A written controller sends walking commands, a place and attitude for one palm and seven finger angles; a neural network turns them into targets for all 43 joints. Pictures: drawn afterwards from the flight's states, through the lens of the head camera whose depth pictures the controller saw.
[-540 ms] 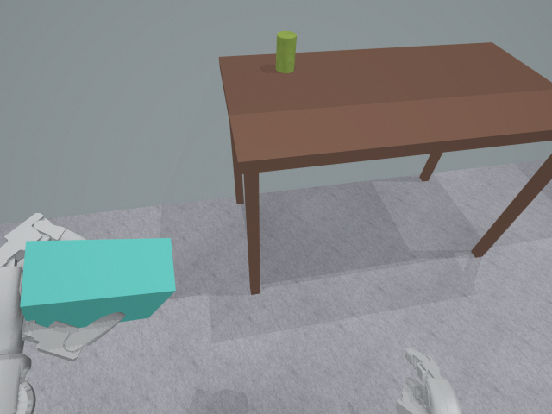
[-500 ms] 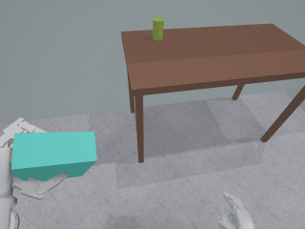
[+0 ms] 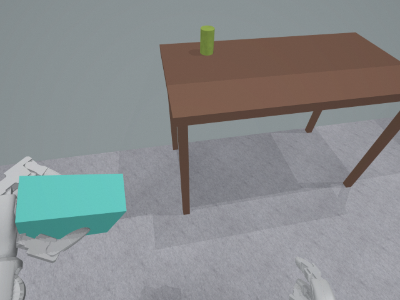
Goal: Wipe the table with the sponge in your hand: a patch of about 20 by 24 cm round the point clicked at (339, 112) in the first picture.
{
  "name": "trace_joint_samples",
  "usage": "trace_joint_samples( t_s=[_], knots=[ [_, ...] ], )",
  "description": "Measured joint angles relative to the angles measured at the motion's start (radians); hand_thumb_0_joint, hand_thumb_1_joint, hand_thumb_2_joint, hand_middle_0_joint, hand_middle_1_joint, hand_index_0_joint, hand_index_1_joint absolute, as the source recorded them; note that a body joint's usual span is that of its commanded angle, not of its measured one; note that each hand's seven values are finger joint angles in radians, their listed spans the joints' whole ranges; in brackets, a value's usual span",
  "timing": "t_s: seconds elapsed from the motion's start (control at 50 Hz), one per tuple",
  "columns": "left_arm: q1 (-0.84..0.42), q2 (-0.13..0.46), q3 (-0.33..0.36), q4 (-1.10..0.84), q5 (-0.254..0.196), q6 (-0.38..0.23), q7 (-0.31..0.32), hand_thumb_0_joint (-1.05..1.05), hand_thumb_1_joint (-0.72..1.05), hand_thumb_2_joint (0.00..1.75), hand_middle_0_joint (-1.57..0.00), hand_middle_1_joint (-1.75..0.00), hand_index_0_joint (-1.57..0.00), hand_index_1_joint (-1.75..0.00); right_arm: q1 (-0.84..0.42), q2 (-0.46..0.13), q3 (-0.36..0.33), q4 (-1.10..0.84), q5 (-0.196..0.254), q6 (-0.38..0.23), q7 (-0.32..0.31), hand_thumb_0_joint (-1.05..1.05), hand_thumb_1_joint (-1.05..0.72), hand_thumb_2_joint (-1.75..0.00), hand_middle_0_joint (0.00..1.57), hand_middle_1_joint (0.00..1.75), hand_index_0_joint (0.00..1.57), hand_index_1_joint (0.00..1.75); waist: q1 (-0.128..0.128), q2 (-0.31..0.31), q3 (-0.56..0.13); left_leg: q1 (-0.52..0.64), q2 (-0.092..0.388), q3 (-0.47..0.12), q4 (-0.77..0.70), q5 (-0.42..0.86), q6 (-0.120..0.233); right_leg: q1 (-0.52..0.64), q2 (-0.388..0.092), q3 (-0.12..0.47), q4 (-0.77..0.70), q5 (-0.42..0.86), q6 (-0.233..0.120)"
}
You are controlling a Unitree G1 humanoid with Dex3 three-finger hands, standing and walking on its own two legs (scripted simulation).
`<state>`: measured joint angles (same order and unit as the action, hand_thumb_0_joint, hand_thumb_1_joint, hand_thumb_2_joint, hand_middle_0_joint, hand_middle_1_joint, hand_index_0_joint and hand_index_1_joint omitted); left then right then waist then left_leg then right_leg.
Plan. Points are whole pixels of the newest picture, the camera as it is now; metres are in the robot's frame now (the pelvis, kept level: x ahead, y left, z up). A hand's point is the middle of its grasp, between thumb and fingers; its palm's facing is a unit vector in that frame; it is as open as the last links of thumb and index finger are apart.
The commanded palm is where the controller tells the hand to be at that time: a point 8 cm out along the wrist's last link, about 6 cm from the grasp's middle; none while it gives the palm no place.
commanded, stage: walk to a spot facing it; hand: left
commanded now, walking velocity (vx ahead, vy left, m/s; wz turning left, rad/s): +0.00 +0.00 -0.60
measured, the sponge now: (87, 208) +0.23 +0.20 +0.13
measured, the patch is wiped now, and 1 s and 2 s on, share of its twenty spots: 0.00 0.00 0.00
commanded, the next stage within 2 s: none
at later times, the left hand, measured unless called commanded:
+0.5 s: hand (106, 198) +0.23 +0.16 +0.16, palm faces +0.26 -0.86 -0.44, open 10.2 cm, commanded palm +0.19 +0.22 +0.18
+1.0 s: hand (177, 201) +0.24 +0.06 +0.15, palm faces +0.01 -0.88 -0.47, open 10.2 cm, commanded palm +0.21 +0.11 +0.18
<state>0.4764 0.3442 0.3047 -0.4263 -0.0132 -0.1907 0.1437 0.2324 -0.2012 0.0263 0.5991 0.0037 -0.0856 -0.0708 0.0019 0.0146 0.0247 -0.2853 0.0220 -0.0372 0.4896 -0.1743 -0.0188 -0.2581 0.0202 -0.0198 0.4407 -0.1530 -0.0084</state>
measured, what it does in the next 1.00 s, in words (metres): steps on the spot, turning right: left foot, then right foot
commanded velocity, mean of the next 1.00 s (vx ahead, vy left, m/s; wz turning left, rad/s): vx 0.04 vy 0.00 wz -0.60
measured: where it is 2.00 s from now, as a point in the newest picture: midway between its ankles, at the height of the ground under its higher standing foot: outside the picture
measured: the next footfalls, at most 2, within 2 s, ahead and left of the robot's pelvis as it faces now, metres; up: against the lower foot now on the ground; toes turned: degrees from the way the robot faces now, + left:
left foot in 0.74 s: +0.01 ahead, +0.12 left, +0.00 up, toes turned -13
right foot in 0.98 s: -0.04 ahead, -0.17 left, +0.00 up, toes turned -31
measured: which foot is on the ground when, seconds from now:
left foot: down 0.00-0.46, up 0.48-0.72, down 0.74-1.00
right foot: down 0.00-0.76, up 0.78-0.96, down 0.98-1.00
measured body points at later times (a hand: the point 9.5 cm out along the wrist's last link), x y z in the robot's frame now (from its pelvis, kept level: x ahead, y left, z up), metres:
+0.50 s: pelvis -0.02 -0.03 -0.03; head +0.01 -0.05 +0.42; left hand +0.21 +0.21 +0.18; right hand +0.12 -0.27 -0.12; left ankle +0.05 +0.13 -0.73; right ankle +0.06 -0.12 -0.74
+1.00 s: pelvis -0.07 -0.06 -0.03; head -0.05 -0.09 +0.42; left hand +0.23 +0.11 +0.18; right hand +0.00 -0.32 -0.12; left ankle -0.03 +0.13 -0.74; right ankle -0.07 -0.15 -0.74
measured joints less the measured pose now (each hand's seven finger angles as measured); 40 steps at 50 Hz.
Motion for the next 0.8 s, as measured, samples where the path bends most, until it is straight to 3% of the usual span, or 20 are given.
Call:
trace_joint_samples(
  t_s=[0.2,0.34,0.4,0.46,0.52,0.58,0.68,0.74,0.78,0.8],
  knots=[
    [-0.024,-0.011,0.020,-0.006,0.000,0.004,0.010,-0.01,-0.49,0.99,-0.73,-1.35,-0.73,-1.35,-0.024,0.004,-0.007,-0.034,0.004,0.003,0.011,0.01,-0.90,-0.90,0.21,0.30,0.20,0.30,0.035,-0.016,0.011,-0.039,0.028,0.070,0.052,-0.024,-0.003,-0.078,0.027,0.069,0.071,-0.003,-0.002],
    [-0.051,-0.003,0.034,-0.045,-0.004,0.009,0.008,-0.01,-0.49,0.99,-0.73,-1.35,-0.73,-1.35,-0.036,0.016,-0.005,-0.070,0.009,0.010,0.020,0.01,-0.90,-0.90,0.21,0.30,0.20,0.30,0.027,-0.040,0.045,-0.078,0.037,0.118,0.131,-0.062,-0.009,-0.166,0.039,0.112,0.212,-0.056,-0.006],
    [-0.038,0.010,0.049,-0.072,-0.010,0.003,0.003,-0.01,-0.49,0.99,-0.73,-1.35,-0.73,-1.35,-0.034,0.021,-0.004,-0.077,0.009,0.011,0.027,0.01,-0.90,-0.90,0.21,0.30,0.20,0.30,0.028,-0.035,0.061,-0.084,0.054,0.132,0.178,-0.090,-0.021,-0.190,0.037,0.100,0.274,-0.087,-0.007],
    [-0.026,0.013,0.055,-0.088,-0.013,-0.004,-0.004,-0.01,-0.49,0.99,-0.73,-1.35,-0.73,-1.35,-0.025,0.019,-0.006,-0.074,0.009,0.015,0.038,0.01,-0.90,-0.90,0.21,0.30,0.20,0.30,0.025,-0.008,0.068,-0.093,0.084,0.130,0.230,-0.126,-0.035,-0.195,0.059,0.084,0.303,-0.097,-0.037],
    [-0.032,-0.003,0.039,-0.094,-0.014,-0.005,-0.006,-0.01,-0.49,0.99,-0.73,-1.35,-0.73,-1.35,-0.029,0.007,-0.017,-0.055,0.006,0.036,0.048,0.01,-0.90,-0.90,0.21,0.30,0.20,0.30,0.025,-0.008,0.062,-0.144,0.042,0.088,0.370,-0.283,-0.042,-0.215,0.060,0.097,0.303,-0.091,-0.052],
    [-0.023,-0.014,0.026,-0.091,-0.017,0.001,-0.007,-0.01,-0.49,0.99,-0.73,-1.35,-0.73,-1.35,-0.048,-0.009,-0.018,-0.040,-0.001,0.065,0.054,0.01,-0.90,-0.90,0.21,0.30,0.20,0.30,0.020,-0.019,0.067,-0.166,-0.006,0.056,0.484,-0.300,-0.051,-0.210,0.062,0.129,0.231,-0.037,-0.053],
    [0.027,0.033,0.050,-0.097,-0.021,-0.003,-0.016,-0.01,-0.49,0.99,-0.73,-1.35,-0.73,-1.35,-0.053,-0.013,-0.015,-0.060,-0.005,0.097,0.059,0.01,-0.90,-0.90,0.21,0.30,0.20,0.30,0.008,-0.058,0.038,-0.064,-0.034,0.061,0.268,-0.304,-0.039,-0.223,0.076,0.187,0.131,0.046,-0.051],
    [0.025,0.055,0.064,-0.119,-0.023,-0.009,-0.021,-0.01,-0.49,0.99,-0.73,-1.35,-0.73,-1.35,-0.055,-0.023,-0.019,-0.076,-0.007,0.094,0.061,0.01,-0.90,-0.90,0.21,0.30,0.20,0.30,0.007,-0.067,0.029,0.028,-0.020,0.087,0.048,-0.209,-0.019,-0.250,0.100,0.204,0.122,0.074,-0.041],
    [0.002,0.066,0.074,-0.120,-0.022,-0.012,-0.026,-0.01,-0.49,0.99,-0.73,-1.35,-0.73,-1.35,-0.062,-0.014,-0.022,-0.080,-0.006,0.093,0.057,0.01,-0.90,-0.90,0.20,0.30,0.20,0.30,0.018,-0.092,0.051,0.041,-0.016,0.117,0.036,-0.117,-0.021,-0.279,0.102,0.206,0.209,-0.035,-0.018],
    [-0.003,0.066,0.079,-0.117,-0.016,-0.012,-0.027,-0.01,-0.49,0.99,-0.73,-1.35,-0.73,-1.35,-0.060,-0.008,-0.023,-0.081,-0.003,0.091,0.056,0.01,-0.90,-0.90,0.20,0.30,0.20,0.30,0.026,-0.095,0.053,0.047,-0.005,0.131,0.047,-0.124,-0.025,-0.306,0.099,0.174,0.311,-0.121,-0.002]
  ],
)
